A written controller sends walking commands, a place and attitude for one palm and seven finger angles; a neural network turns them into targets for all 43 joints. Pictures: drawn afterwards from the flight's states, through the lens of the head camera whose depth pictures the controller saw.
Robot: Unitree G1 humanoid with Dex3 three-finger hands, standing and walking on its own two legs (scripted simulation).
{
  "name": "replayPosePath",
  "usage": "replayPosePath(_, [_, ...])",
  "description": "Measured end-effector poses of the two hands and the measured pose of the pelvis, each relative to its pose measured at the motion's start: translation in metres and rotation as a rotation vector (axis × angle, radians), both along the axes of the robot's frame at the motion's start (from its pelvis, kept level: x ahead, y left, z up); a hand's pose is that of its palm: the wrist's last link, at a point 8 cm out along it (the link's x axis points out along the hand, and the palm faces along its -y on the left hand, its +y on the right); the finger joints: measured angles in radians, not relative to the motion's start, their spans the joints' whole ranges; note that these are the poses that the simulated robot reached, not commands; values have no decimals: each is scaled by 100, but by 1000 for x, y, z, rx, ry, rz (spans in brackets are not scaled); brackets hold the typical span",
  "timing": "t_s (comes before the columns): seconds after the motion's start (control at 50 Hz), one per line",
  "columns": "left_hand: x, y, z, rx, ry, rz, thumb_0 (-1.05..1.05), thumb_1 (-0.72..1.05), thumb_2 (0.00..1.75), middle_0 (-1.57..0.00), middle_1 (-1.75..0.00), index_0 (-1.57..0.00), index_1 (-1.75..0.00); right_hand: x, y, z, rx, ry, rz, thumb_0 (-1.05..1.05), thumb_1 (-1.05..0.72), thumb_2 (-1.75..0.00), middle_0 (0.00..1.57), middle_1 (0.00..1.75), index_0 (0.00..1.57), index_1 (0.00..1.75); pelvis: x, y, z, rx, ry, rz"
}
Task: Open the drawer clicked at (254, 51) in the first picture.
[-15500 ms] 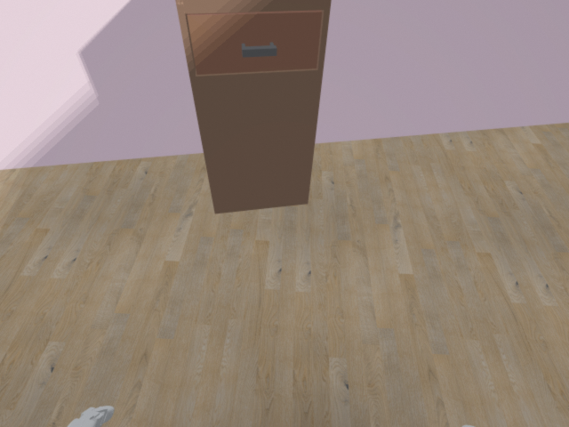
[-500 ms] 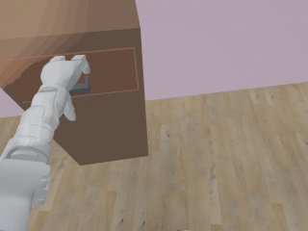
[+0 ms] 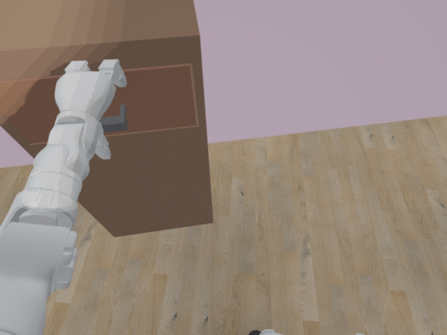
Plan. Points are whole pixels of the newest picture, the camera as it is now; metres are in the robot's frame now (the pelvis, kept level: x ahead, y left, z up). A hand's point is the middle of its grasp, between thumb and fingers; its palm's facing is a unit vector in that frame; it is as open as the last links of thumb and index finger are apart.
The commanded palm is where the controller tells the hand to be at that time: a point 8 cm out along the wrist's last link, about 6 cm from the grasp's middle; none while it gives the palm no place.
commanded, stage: move the hooked fingers above the handle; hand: left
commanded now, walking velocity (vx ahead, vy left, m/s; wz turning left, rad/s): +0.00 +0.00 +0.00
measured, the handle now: (101, 118) +0.55 +0.25 +0.02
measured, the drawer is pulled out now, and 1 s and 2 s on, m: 0.00 0.00 0.00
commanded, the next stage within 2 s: lower the fingers behind the handle in 0.46 s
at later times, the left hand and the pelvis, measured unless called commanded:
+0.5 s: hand (105, 98) +0.52 +0.21 +0.11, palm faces +0.20 +0.01 -0.98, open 13.8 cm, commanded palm +0.48 +0.26 +0.14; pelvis +0.00 +0.00 +0.00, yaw -1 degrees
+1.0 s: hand (79, 137) +0.47 +0.27 +0.05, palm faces +0.01 +0.00 -1.00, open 13.9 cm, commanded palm +0.48 +0.26 +0.11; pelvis -0.01 +0.00 -0.01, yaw +2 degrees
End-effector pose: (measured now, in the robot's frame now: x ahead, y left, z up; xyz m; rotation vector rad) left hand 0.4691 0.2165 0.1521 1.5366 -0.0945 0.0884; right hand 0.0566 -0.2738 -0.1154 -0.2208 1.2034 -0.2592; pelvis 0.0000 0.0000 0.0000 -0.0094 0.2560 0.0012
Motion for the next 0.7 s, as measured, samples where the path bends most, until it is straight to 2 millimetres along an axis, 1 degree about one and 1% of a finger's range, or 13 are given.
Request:
replayPosePath(0.06, [7,23,8,47,-18,150,0,-49,30,-32,-120,-32,-120,-5,1,-6,26,13,-8,0,-91,-90,20,30,20,30,-2,-1,0,4,14,-14])
replayPosePath(0.12, [5,48,6,84,81,292,0,-49,30,-32,-120,-32,-120,-14,5,-11,56,39,-29,0,-91,-90,20,30,20,30,-1,-1,1,6,20,-21])
replayPosePath(0.16, [-1,56,-1,81,177,330,0,-49,30,-32,-120,-31,-120,-20,6,-12,65,59,-43,0,-91,-90,20,30,20,30,1,-1,3,4,18,-20])
replayPosePath(0.2, [-7,53,-10,72,262,294,0,-49,30,-31,-120,-31,-120,-25,7,-11,61,80,-45,0,-91,-90,20,30,20,30,3,-2,4,1,8,-9])
replayPosePath(0.26, [-12,28,-24,39,321,122,0,-49,30,-32,-120,-31,-120,-28,4,-6,30,103,-34,0,-91,-90,20,30,21,30,4,-3,5,-3,-10,12])
replayPosePath(0.34, [-11,-15,-25,-7,216,-119,0,-49,30,-32,-120,-32,-120,-27,-2,-1,-18,94,-27,0,-91,-90,20,30,21,30,3,-3,2,-4,-8,20])
replayPosePath(0.38, [-5,-24,-18,-27,107,-155,0,-49,30,-32,-120,-32,-120,-27,-5,0,-28,79,-26,0,-91,-90,20,30,21,30,1,-2,-1,-2,6,15])
replayPosePath(0.42, [3,-22,-7,-30,-1,-114,0,-49,30,-33,-120,-32,-120,-27,-6,-3,-24,71,-26,0,-91,-90,20,30,20,30,-1,-2,-3,-1,20,5])
replayPosePath(0.46, [12,-10,4,0,-73,-16,0,-49,30,-32,-120,-32,-120,-28,-5,-7,-8,68,-30,0,-91,-90,20,30,20,30,-3,-1,-4,2,30,-7])
replayPosePath(0.52, [18,-13,10,55,-80,43,0,-49,30,-40,-126,-32,-120,-29,0,-15,35,77,-33,0,-91,-90,20,30,20,30,-4,0,-3,5,37,-22])
replayPosePath(0.6, [19,-18,17,31,11,146,0,-49,30,-40,-128,-32,-125,-27,10,-20,85,70,-66,0,-91,-90,20,30,20,30,-5,0,1,12,20,-43])
replayPosePath(0.64, [18,-10,15,29,95,216,0,-49,30,-38,-126,-32,-125,-25,13,-17,93,45,-90,0,-91,-90,20,30,20,30,-6,-2,3,15,7,-51])
replayPosePath(0.7, [11,11,5,40,208,276,0,-49,30,-36,-124,-32,-124,-24,12,-11,80,9,-106,0,-91,-90,20,30,21,30,-8,-5,5,16,-3,-56])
